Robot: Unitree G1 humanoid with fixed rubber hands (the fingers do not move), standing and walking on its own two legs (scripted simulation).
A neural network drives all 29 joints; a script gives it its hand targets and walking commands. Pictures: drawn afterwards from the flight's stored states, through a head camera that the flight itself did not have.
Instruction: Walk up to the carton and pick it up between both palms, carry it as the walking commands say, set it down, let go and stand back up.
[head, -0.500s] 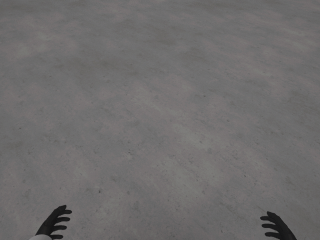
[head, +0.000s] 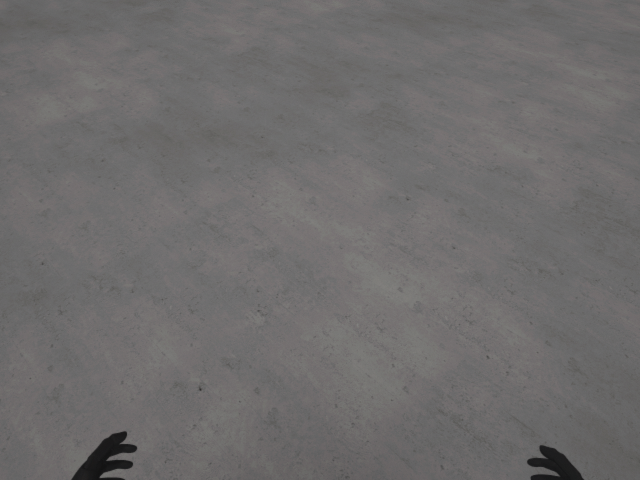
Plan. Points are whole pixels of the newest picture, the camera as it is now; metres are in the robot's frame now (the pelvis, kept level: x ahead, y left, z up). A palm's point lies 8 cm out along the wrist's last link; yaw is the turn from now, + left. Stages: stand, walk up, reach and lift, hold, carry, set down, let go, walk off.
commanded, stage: stand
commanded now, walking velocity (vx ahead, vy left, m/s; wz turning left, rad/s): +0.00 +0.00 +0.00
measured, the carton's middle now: out of the picture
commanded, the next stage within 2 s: walk up in 0.68 s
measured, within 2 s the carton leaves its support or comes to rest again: neither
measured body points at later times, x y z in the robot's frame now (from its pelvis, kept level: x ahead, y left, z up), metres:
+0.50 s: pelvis +0.00 +0.00 +0.00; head +0.01 +0.00 +0.45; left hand +0.11 +0.32 -0.11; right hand +0.11 -0.32 -0.11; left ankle +0.01 +0.12 -0.74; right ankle +0.01 -0.12 -0.74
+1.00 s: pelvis +0.00 +0.01 +0.00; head +0.02 +0.01 +0.45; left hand +0.10 +0.37 -0.09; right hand +0.17 -0.30 -0.10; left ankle +0.01 +0.13 -0.72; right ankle +0.01 -0.12 -0.74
